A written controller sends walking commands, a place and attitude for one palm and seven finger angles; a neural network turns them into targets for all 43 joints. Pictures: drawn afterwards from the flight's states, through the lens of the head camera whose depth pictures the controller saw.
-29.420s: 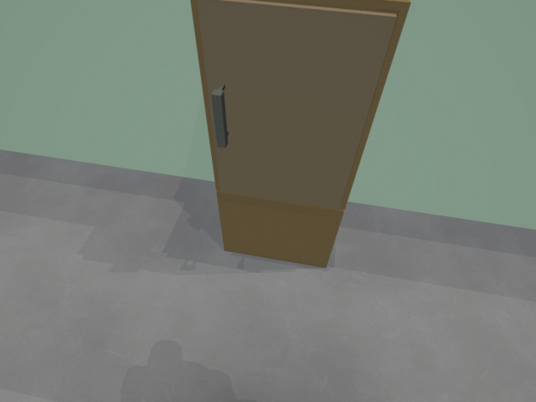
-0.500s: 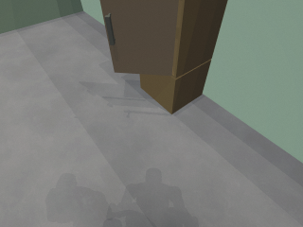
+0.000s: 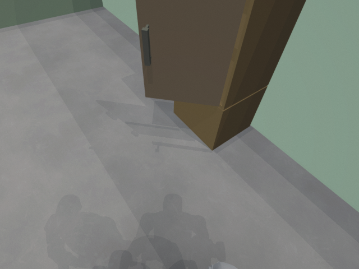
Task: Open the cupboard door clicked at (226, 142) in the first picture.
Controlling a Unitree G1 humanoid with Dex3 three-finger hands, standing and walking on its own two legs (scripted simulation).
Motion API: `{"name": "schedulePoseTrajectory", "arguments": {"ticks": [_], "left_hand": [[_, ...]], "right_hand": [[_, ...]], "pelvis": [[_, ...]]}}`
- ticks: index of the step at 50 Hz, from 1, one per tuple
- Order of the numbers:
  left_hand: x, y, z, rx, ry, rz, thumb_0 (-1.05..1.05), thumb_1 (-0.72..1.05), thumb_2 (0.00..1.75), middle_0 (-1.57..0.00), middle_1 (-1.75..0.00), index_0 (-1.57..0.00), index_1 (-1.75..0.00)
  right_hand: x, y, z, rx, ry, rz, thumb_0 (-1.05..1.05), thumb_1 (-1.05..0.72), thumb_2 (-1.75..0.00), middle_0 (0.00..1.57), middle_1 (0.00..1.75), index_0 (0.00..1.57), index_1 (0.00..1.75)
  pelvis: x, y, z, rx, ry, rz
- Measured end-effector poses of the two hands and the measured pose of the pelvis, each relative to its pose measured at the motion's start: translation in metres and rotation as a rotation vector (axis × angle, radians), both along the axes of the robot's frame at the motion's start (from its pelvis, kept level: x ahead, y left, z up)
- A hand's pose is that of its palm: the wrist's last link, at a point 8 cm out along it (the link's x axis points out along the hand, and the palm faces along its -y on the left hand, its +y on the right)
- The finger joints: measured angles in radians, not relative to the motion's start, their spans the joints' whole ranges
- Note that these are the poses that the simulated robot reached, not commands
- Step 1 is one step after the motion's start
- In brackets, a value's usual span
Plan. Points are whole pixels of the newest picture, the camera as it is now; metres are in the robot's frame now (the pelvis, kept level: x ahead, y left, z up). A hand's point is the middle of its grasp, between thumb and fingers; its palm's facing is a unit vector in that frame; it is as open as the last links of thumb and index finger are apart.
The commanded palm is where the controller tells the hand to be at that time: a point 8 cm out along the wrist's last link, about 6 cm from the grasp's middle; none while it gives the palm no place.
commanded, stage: take the last steps up to it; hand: left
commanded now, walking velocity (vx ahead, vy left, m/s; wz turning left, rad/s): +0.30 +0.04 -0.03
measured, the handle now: (147, 45) +0.96 +0.22 -0.02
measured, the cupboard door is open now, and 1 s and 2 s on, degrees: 45 45 45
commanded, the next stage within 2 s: come to a stop and stand still in 0.86 s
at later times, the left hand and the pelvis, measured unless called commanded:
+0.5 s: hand (112, 249) +0.18 +0.19 -0.16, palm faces +0.06 -0.98 -0.19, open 7.2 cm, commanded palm none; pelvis +0.18 +0.00 +0.01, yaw +0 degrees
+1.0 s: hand (123, 163) +0.44 +0.22 -0.16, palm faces -0.05 -0.98 -0.20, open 7.3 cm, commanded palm none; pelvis +0.35 +0.04 +0.00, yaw -2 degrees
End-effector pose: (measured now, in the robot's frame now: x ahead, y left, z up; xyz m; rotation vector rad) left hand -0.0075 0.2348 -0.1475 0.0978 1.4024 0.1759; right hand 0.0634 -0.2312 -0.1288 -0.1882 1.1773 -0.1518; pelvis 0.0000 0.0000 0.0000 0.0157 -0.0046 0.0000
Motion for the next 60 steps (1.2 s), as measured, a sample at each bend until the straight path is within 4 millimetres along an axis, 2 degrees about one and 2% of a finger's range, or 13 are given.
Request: {"name": "schedulePoseTrajectory", "arguments": {"ticks": [8,10,12,16,23,30,33,36,42,47,51,55,60], "left_hand": [[0.164,-0.005,0.024,0.044,-0.272,-0.111,0.0,0.91,0.89,-0.2,-0.3,-0.19,-0.3],[0.195,-0.01,0.023,0.061,-0.323,-0.132,0.0,0.91,0.89,-0.2,-0.3,-0.19,-0.3],[0.212,-0.014,0.023,0.066,-0.347,-0.134,0.0,0.91,0.89,-0.2,-0.3,-0.19,-0.3],[0.215,-0.02,0.025,0.053,-0.292,-0.11,0.0,0.91,0.89,-0.2,-0.3,-0.19,-0.3],[0.191,-0.006,0.019,0.032,-0.106,-0.035,-0.01,0.94,0.89,-0.2,-0.3,-0.2,-0.3],[0.172,0.021,-0.006,-0.022,0.085,0.039,0.0,0.92,0.89,-0.2,-0.3,-0.2,-0.3],[0.186,0.034,-0.016,-0.031,0.138,0.018,0.0,0.92,0.89,-0.2,-0.3,-0.19,-0.3],[0.224,0.044,-0.013,-0.029,0.105,-0.009,0.0,0.92,0.89,-0.2,-0.3,-0.19,-0.3],[0.325,0.049,0.004,-0.02,-0.067,-0.061,0.0,0.91,0.89,-0.2,-0.3,-0.19,-0.3],[0.404,0.046,0.014,0.008,-0.171,-0.121,0.0,0.93,0.89,-0.2,-0.3,-0.19,-0.3],[0.456,0.036,0.012,0.036,-0.235,-0.164,0.0,0.92,0.89,-0.2,-0.3,-0.19,-0.3],[0.482,0.022,0.013,0.038,-0.231,-0.18,0.0,0.92,0.89,-0.2,-0.3,-0.19,-0.3],[0.491,0.013,0.01,0.018,-0.204,-0.147,0.0,0.91,0.89,-0.2,-0.3,-0.19,-0.3]], "right_hand": [[-0.029,-0.01,-0.018,0.044,0.211,-0.08,0.0,-0.92,-0.9,0.2,0.3,0.21,0.3],[-0.03,-0.014,-0.028,0.06,0.256,-0.098,0.0,-0.92,-0.9,0.2,0.3,0.2,0.3],[-0.023,-0.016,-0.033,0.069,0.295,-0.105,0.0,-0.91,-0.9,0.2,0.3,0.2,0.3],[0.017,-0.017,-0.022,0.068,0.279,-0.106,0.01,-0.91,-0.9,0.2,0.3,0.2,0.3],[0.125,-0.003,-0.003,0.064,0.14,-0.054,0.01,-0.91,-0.9,0.2,0.3,0.2,0.3],[0.245,0.026,-0.001,0.011,-0.021,0.035,0.01,-0.91,-0.9,0.2,0.3,0.2,0.3],[0.273,0.038,-0.001,-0.014,-0.074,0.03,0.0,-0.91,-0.9,0.2,0.3,0.2,0.3],[0.279,0.05,0.002,-0.011,-0.058,0.01,0.0,-0.91,-0.9,0.2,0.3,0.2,0.3],[0.265,0.053,0.004,-0.01,0.052,-0.048,-0.01,-0.94,-0.9,0.2,0.3,0.21,0.3],[0.246,0.054,-0.004,0.026,0.17,-0.102,0.0,-0.92,-0.9,0.2,0.3,0.21,0.3],[0.239,0.052,-0.019,0.065,0.254,-0.149,0.0,-0.91,-0.9,0.2,0.3,0.2,0.3],[0.247,0.052,-0.024,0.083,0.306,-0.173,0.01,-0.91,-0.9,0.2,0.3,0.2,0.3],[0.271,0.052,-0.017,0.07,0.309,-0.171,0.01,-0.91,-0.9,0.2,0.3,0.2,0.3]], "pelvis": [[0.059,-0.008,-0.001,0.024,-0.012,-0.007],[0.077,-0.014,-0.01,0.03,-0.015,-0.005],[0.089,-0.017,-0.012,0.011,-0.022,0.001],[0.116,-0.017,-0.002,-0.006,-0.013,0.004],[0.167,-0.007,0.01,-0.007,0.009,0.001],[0.226,0.03,-0.006,-0.036,-0.006,-0.007],[0.245,0.043,-0.013,-0.026,-0.013,-0.023],[0.261,0.05,-0.008,-0.02,-0.005,-0.033],[0.295,0.057,0.005,-0.018,0.008,-0.038],[0.325,0.051,0.006,-0.009,0.006,-0.039],[0.353,0.037,-0.004,0.019,0.004,-0.045],[0.374,0.032,-0.005,-0.009,0.008,-0.033],[0.387,0.03,0.0,-0.009,0.019,-0.026]]}}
